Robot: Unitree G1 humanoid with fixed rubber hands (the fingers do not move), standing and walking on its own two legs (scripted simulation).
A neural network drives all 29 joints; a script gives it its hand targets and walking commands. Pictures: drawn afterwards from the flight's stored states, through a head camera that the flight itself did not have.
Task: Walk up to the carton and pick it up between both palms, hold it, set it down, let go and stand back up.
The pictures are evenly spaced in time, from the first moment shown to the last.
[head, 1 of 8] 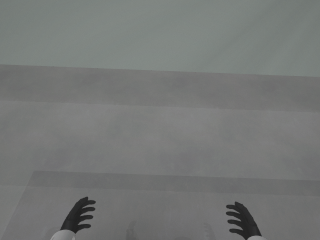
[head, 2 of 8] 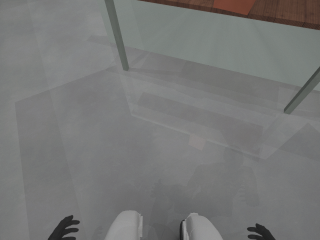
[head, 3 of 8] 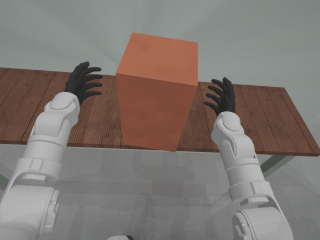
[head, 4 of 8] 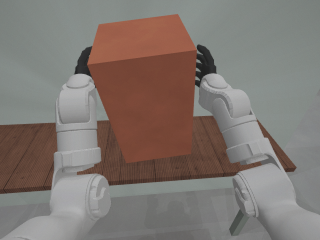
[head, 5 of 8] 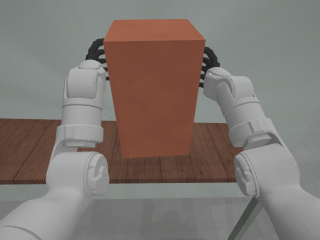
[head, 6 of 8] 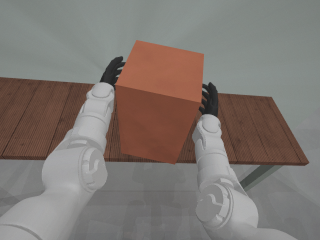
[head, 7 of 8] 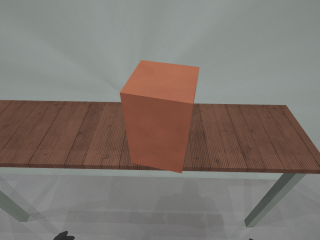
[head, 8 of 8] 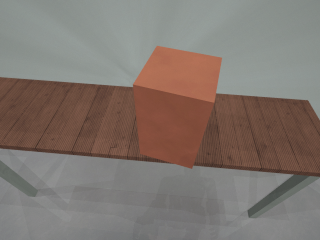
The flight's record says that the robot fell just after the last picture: no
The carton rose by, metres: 0.24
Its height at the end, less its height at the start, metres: +0.00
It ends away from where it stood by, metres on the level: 0.04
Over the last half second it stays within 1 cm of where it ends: yes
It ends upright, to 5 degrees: yes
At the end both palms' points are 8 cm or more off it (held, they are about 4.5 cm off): yes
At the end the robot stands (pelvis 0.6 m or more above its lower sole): yes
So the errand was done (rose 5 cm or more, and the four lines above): yes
